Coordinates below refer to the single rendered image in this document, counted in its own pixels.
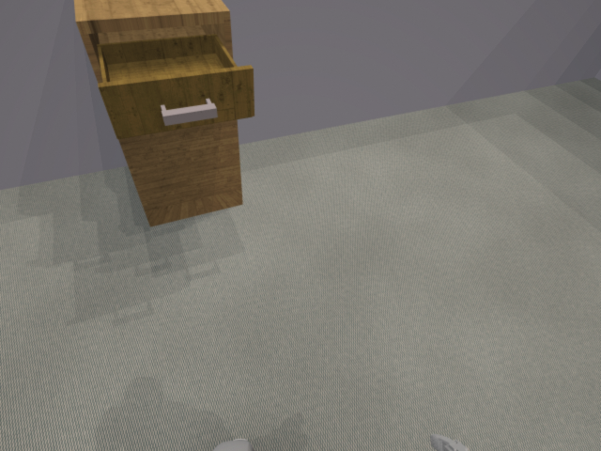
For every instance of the drawer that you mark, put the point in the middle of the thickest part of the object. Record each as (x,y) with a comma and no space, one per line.
(140,76)

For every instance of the cabinet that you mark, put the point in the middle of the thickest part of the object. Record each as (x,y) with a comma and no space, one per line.
(181,173)

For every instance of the handle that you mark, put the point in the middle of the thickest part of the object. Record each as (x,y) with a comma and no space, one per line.
(189,114)

